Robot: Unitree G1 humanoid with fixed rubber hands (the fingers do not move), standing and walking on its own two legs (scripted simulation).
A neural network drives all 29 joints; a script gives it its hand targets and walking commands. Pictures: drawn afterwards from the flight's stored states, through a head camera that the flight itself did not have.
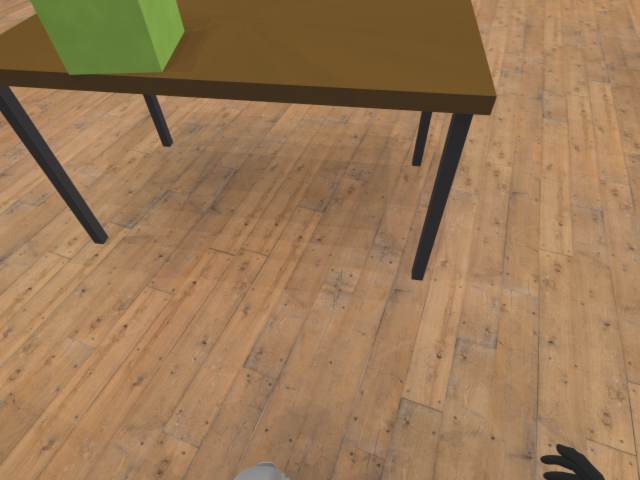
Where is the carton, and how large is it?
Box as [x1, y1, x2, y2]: [30, 0, 184, 74]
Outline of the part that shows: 30,0 69,74 162,71 184,31 175,0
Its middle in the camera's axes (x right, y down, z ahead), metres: -0.51 -0.57 +0.99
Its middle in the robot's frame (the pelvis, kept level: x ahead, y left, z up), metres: +1.15 +0.54 +0.11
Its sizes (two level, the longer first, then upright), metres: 0.255 0.237 0.170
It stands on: a table, 0.76 m high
